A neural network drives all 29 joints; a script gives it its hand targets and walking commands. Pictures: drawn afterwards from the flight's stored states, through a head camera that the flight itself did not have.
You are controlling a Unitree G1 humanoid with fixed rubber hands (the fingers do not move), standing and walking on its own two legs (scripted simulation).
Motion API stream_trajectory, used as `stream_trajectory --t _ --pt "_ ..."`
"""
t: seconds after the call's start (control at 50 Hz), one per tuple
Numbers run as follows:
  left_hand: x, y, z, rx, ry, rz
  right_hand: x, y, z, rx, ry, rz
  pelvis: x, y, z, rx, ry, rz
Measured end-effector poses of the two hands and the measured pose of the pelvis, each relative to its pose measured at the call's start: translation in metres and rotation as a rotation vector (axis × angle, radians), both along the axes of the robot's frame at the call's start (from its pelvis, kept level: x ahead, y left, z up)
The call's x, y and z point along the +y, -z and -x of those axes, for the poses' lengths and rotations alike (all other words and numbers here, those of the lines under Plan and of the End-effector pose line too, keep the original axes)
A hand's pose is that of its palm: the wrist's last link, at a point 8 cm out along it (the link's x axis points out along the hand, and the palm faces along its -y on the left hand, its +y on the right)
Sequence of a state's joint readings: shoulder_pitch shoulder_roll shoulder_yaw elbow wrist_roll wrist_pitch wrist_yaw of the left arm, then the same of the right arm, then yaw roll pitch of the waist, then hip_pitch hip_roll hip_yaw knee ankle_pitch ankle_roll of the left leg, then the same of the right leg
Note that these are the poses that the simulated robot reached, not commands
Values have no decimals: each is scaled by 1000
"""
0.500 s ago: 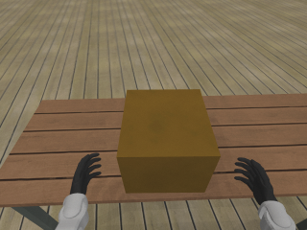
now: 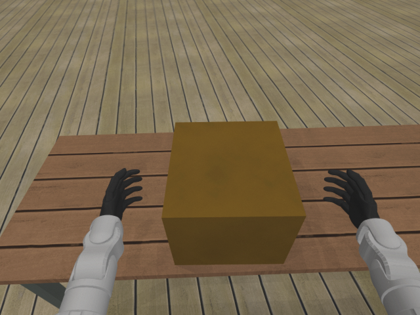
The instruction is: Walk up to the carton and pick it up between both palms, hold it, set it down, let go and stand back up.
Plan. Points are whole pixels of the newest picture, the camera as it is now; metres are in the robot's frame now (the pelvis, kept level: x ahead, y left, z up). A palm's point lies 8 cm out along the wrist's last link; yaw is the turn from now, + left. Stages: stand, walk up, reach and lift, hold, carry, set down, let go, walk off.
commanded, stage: reach and lift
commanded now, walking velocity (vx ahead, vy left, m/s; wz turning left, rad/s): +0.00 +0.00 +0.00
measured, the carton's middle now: (227, 190) +0.42 +0.02 -0.03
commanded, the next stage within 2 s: none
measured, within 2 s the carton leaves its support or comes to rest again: neither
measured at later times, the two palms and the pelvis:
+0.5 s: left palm (113, 166) +0.36 +0.24 +0.11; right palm (356, 160) +0.40 -0.23 +0.11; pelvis +0.00 +0.00 +0.00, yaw +0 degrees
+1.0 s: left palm (121, 161) +0.39 +0.24 +0.09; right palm (339, 150) +0.43 -0.21 +0.10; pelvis -0.01 -0.01 -0.01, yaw +1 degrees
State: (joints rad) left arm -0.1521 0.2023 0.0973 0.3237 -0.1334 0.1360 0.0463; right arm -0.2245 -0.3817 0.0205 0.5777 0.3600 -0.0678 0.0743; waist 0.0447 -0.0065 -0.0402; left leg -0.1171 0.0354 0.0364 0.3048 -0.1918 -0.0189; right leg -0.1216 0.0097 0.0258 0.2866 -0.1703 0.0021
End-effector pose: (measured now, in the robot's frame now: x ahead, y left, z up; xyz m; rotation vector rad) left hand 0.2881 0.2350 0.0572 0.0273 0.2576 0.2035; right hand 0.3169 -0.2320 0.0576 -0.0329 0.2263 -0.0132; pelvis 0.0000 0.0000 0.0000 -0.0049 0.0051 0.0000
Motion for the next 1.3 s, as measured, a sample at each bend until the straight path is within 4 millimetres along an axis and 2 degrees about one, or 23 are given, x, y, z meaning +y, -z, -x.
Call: stream_trajectory --t 0.52,0.72,0.82,0.92,1.12,1.3 --pt "9 -53 -71 -6 11 -4 7 -58 -84 6 -1 8 -3 1 4 74 -5 9" --pt "11 -73 -96 -1 12 -11 15 -82 -112 11 2 7 -5 3 7 114 -11 11" --pt "11 -76 -105 1 14 -19 18 -87 -122 15 4 13 -6 4 8 134 -14 13" --pt "11 -61 -106 2 17 -28 21 -74 -123 27 5 32 -6 5 9 151 -19 15" --pt "8 8 -86 29 -14 -12 35 -5 -109 68 1 35 -6 13 12 252 -25 21" --pt "4 27 -91 12 -23 -33 29 14 -112 46 27 43 -10 29 21 362 -22 20"
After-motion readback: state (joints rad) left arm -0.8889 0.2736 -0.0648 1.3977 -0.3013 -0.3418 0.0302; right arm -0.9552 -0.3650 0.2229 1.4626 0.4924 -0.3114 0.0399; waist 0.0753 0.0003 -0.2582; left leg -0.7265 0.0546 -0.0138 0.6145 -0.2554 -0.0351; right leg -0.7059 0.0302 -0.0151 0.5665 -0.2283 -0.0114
